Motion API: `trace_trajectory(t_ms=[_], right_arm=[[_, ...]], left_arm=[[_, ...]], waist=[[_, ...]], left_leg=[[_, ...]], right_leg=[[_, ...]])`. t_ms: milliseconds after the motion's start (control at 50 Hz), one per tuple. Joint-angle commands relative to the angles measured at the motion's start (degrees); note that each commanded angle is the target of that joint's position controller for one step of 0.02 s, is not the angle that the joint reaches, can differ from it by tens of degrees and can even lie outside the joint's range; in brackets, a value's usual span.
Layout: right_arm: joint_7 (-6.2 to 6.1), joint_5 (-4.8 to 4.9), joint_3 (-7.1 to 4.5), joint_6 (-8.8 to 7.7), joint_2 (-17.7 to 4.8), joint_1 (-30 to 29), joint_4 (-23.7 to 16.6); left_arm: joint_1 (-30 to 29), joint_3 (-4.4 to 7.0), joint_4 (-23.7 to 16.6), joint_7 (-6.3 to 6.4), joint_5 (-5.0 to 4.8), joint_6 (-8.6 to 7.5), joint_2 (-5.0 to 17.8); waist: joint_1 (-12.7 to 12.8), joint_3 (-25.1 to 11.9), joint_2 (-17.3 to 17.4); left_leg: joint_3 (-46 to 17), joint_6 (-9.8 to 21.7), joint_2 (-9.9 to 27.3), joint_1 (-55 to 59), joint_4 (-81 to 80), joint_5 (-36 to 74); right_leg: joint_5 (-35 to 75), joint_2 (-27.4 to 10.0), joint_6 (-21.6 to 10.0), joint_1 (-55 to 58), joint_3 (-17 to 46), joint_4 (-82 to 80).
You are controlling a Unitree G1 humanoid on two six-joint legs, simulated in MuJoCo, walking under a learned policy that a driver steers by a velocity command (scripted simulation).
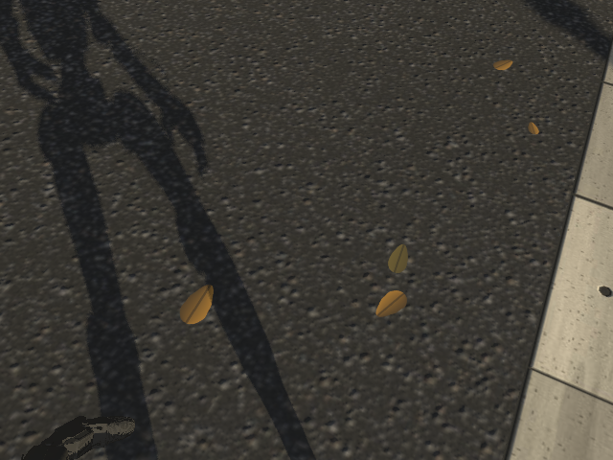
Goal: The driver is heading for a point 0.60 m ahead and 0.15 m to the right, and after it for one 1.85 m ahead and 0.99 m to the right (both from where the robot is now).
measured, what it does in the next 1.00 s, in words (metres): walks ahead: right foot, then left foot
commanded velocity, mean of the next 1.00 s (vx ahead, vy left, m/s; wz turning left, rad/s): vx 0.46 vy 0.00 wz -0.10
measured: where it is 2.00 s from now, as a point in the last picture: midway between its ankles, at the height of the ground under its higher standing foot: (267, 377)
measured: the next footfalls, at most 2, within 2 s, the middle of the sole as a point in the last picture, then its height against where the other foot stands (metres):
right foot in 0.10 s outside the picture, level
left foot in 0.60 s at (210, 452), level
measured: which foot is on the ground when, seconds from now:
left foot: down 0.00-0.10, up 0.12-0.58, down 0.60-1.00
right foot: up 0.00-0.08, down 0.10-0.60, up 0.62-1.00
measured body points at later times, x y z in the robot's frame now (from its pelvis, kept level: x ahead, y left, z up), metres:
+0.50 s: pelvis +0.27 -0.01 +0.00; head +0.30 -0.01 +0.45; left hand +0.25 +0.27 -0.13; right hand +0.51 -0.23 -0.08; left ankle +0.44 +0.15 -0.70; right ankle +0.19 -0.13 -0.74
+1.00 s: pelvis +0.53 +0.03 +0.00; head +0.56 +0.02 +0.45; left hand +0.77 +0.24 -0.09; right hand +0.52 -0.26 -0.13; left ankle +0.45 +0.14 -0.74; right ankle +0.67 -0.13 -0.70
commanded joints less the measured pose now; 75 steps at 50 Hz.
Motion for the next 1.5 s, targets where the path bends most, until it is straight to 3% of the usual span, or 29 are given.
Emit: trace_trajectory(t_ms=[20, 80, 100, 120, 140, 160, 180, 220, 380, 500, 540, 580, 600, 620, 640, 660, 720, 800, 900, 1000, 1040, 1080, 1100, 1120, 1140, 1180, 1260, 1400, 1500], right_arm=[[-0.42, -0.07, -2.46, -0.29, -9.82, 1.21, -2.02], [-0.21, -0.71, -2.00, 0.33, -9.14, -0.17, -2.56], [-0.12, -1.56, -0.90, 0.34, -6.92, -0.87, -3.98], [0.12, -0.05, 0.55, -0.60, -1.07, 7.93, -4.30], [0.14, 1.13, -0.06, -1.42, -5.91, 6.11, -3.17], [0.39, 1.71, -0.90, -1.77, -9.14, -0.74, -4.45], [0.41, 0.92, -0.58, -2.04, -8.80, -4.98, -5.41], [0.69, -0.58, -0.94, -1.93, -7.62, -7.04, -5.96], [1.35, -1.21, 0.93, -1.63, -2.98, -15.50, -8.56], [2.93, -0.25, 0.85, -2.43, -3.97, -25.17, -11.88], [3.27, -0.28, 0.18, -2.91, -5.65, -23.60, -11.92], [2.73, -0.63, -1.88, -3.20, -9.31, -12.18, -8.86], [1.99, -1.67, -3.20, -3.12, -13.43, -1.61, -7.28], [1.81, -2.57, -4.15, -2.54, -18.64, 2.06, -6.44], [1.96, -2.16, -2.99, -2.38, -13.30, 3.04, -6.26], [1.89, -1.70, -1.92, -2.49, -10.21, -0.55, -6.34], [2.19, -2.10, -0.41, -3.12, -5.29, -9.85, -6.21], [1.84, -2.23, -1.32, -4.42, -6.56, -11.47, -4.32], [0.22, -2.22, -1.95, -3.25, -8.91, -12.53, -3.18], [-0.72, -0.24, -2.90, -1.05, -11.77, -10.56, -2.17], [-1.11, 0.79, -3.45, -0.12, -12.86, -11.96, -2.76], [-0.93, 0.26, -2.74, 0.22, -10.66, -10.20, -3.04], [-0.38, -3.80, -0.68, -0.08, -3.77, -5.88, -4.92], [0.41, -2.79, -0.10, -0.69, -5.83, -2.12, -5.26], [0.80, -0.89, -1.12, -0.65, -10.01, -7.50, -5.50], [-0.30, -1.48, -0.94, 0.15, -9.14, -12.60, -6.28], [-1.05, -2.13, -0.96, 2.09, -8.04, -11.49, -6.29], [-1.02, -1.73, -0.45, 2.75, -6.74, -16.14, -7.22], [-0.02, -1.15, -0.90, 1.27, -7.33, -16.46, -7.90]], left_arm=[[-6.36, 0.82, -5.67, -0.66, -0.20, -1.64, 5.24], [6.35, 2.74, -2.90, 0.13, 0.14, -1.75, 9.32], [17.16, 3.30, -1.67, 0.52, 1.18, -1.70, 12.17], [24.10, 4.51, 1.13, 0.19, 1.59, -1.21, 16.15], [23.32, 2.95, 1.49, -0.16, 0.05, -1.29, 10.19], [19.09, 2.08, 0.84, 0.20, -0.24, -0.96, 7.22], [15.49, 1.58, 0.08, 0.50, 0.31, -0.48, 6.23], [12.12, 0.74, -0.19, 0.60, 1.31, -0.34, 4.32], [15.13, 1.47, 1.93, 1.50, -0.23, -0.30, 7.96], [21.77, 1.56, 4.49, 1.68, -1.28, 1.29, 9.36], [21.67, 1.85, 4.69, 1.98, -1.26, 2.08, 10.37], [20.50, 1.41, 4.36, 2.17, -0.91, 2.53, 9.66], [19.87, -0.03, 2.74, 2.15, 0.29, 2.35, 6.08], [27.43, -2.05, 1.44, 2.09, 0.02, 1.32, -1.04], [26.29, -0.88, 2.51, 2.00, -1.76, 0.64, 4.40], [21.05, 0.31, 1.10, 2.06, -2.68, 0.57, 8.16], [17.20, 0.88, 0.16, 2.27, -1.14, 2.07, 6.55], [16.62, 0.62, -0.99, 2.09, -1.13, 4.37, 3.14], [9.34, -0.01, -4.32, 0.72, -0.03, 4.08, 1.36], [4.98, 0.79, -8.38, -1.31, 0.22, 4.60, 3.20], [9.11, 2.07, -8.37, -1.55, 0.49, 4.88, 5.64], [19.94, 4.82, -6.12, -0.05, 0.63, 4.77, 11.48], [19.19, 5.53, -6.95, 1.37, 0.76, 5.23, 17.25], [17.88, 4.79, -10.14, 0.79, 1.77, 4.53, 17.40], [16.24, 4.13, -11.14, 0.28, 1.17, 4.41, 13.60], [11.23, 2.99, -10.99, 0.76, -0.46, 4.56, 9.49], [8.08, 2.95, -12.12, 2.03, 1.05, 5.47, 9.37], [8.02, 3.49, -13.04, 4.06, 0.34, 7.55, 10.40], [9.17, 3.48, -13.38, 3.70, 0.24, 8.48, 9.96]], waist=[[0.54, 3.42, 10.95], [7.16, -5.05, 11.54], [11.55, -14.51, 6.99], [8.19, -23.61, -13.22], [9.49, -20.20, -11.89], [9.77, -10.43, -6.70], [8.43, -6.21, -0.96], [5.13, -1.96, -0.36], [5.91, 1.52, -0.58], [8.78, 3.34, -0.75], [6.84, 2.52, -1.65], [0.33, -4.41, -1.13], [-4.16, -13.32, 3.14], [-0.74, -21.70, 19.04], [-2.73, -22.78, 16.70], [-2.64, -13.59, 12.75], [2.51, -3.65, 9.68], [4.85, -0.37, 7.07], [3.77, 2.44, 5.96], [2.76, 0.24, 7.31], [5.45, -2.46, 8.27], [10.62, -8.64, 1.40], [5.08, -12.53, -13.77], [5.06, -25.38, -11.98], [8.05, -24.04, -2.80], [5.63, -12.35, 3.02], [2.23, -9.15, -1.08], [4.25, -8.30, -4.20], [5.32, -7.53, -6.97]], left_leg=[[-9.31, 7.40, 15.41, -1.51, -1.86, 20.55], [-5.64, 4.64, 11.14, -1.82, 14.33, 43.79], [-3.84, 2.77, 7.80, -12.18, 30.79, 33.78], [-0.18, -1.67, -2.01, -33.99, 52.68, -2.24], [-4.75, -1.40, -0.88, -41.23, 59.75, -11.81], [-3.37, -0.90, 2.09, -44.73, 61.11, -7.83], [-0.72, -0.56, 5.14, -42.93, 59.01, -3.27], [1.11, -0.47, 8.81, -38.63, 52.52, 1.35], [5.84, -3.11, 9.89, -37.35, 28.09, 17.59], [7.00, -2.22, 6.64, -33.70, 15.17, 20.85], [7.00, -1.16, 5.52, -30.22, 12.63, 16.86], [8.81, 1.16, 3.56, -12.89, 10.11, 15.66], [0.17, 4.68, 12.71, 4.01, 12.37, 15.85], [-25.00, 12.70, 27.50, 22.80, 8.03, 8.41], [-32.98, 13.64, 27.62, 21.18, 2.30, -0.48], [-23.57, 10.90, 25.53, 14.66, 1.60, 0.26], [-6.42, 7.65, 19.16, -3.90, -3.76, 10.92], [3.12, 8.24, 18.85, -9.13, -8.60, 19.85], [16.35, 6.08, 15.56, -10.28, -6.55, 35.98], [18.23, 4.36, 18.33, -2.29, 1.07, 43.34], [18.57, 2.98, 18.33, -0.58, 9.72, 51.86], [20.74, -2.14, 12.36, -8.30, 32.15, 39.71], [19.96, -6.09, 4.61, -27.59, 51.96, -12.90], [6.34, -7.60, -1.45, -36.84, 66.17, -23.95], [1.55, -6.56, 1.60, -39.30, 66.88, -17.93], [2.47, -6.00, 5.18, -40.75, 58.89, -8.90], [3.42, -6.39, 4.58, -31.44, 47.12, -4.52], [2.23, -7.92, 2.47, -28.76, 32.42, 2.41], [2.45, -6.12, 0.90, -23.99, 20.71, 0.64]], right_leg=[[-2.32, 0.47, -1.85, 1.88, -0.97, -2.02], [-5.29, 2.41, -6.51, 21.17, -3.88, -3.92], [-6.04, -6.88, -10.92, 39.05, 6.27, -1.14], [-20.04, -20.48, -20.24, 58.97, 34.85, -7.35], [-28.13, -21.14, -19.57, 57.16, 42.89, -14.10], [-27.29, -19.06, -16.92, 49.18, 33.00, -14.44], [-21.78, -16.77, -15.46, 40.98, 25.63, -15.13], [-12.98, -12.82, -14.47, 30.28, 17.95, -18.12], [-2.80, -9.45, -14.17, 24.43, 4.38, -24.11], [-2.87, -11.76, -12.02, 30.04, 4.48, -20.23], [-0.02, -13.00, -10.97, 32.55, 6.30, -16.83], [11.52, -9.25, -8.47, 29.91, 3.71, -3.20], [1.83, -5.65, -5.96, 19.86, 0.99, 13.64], [-31.54, 3.31, -2.20, -1.42, -1.60, 34.42], [-35.58, 1.83, -2.12, -7.72, 5.25, 42.82], [-31.10, -0.78, -2.48, -11.39, 4.85, 45.02], [-20.30, -6.14, -2.08, -4.97, 3.93, 38.45], [-14.79, -6.83, -1.06, -4.06, 4.01, 34.27], [-0.83, -4.74, -0.44, -0.73, -0.87, 15.61], [-3.91, -2.11, -2.91, 2.25, -4.46, 6.78], [-9.22, 0.89, -5.15, 7.60, -6.73, 4.82], [9.61, 2.38, -9.06, 26.21, -3.71, -3.55], [40.05, -11.56, -15.76, 41.45, 15.52, 2.11], [33.21, -21.59, -27.46, 50.13, 37.95, -3.15], [23.80, -18.53, -25.07, 47.38, 32.52, -6.33], [10.19, -12.92, -19.15, 34.10, 23.16, -8.61], [8.85, -8.40, -16.81, 19.74, 18.05, -11.49], [-15.10, -5.10, -13.79, 16.39, 20.90, -12.64], [-14.64, -5.15, -12.68, 19.43, 26.47, -10.15]])
Over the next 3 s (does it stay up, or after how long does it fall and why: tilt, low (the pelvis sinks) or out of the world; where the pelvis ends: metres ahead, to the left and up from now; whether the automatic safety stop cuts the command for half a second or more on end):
stays up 0.79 -0.27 -0.01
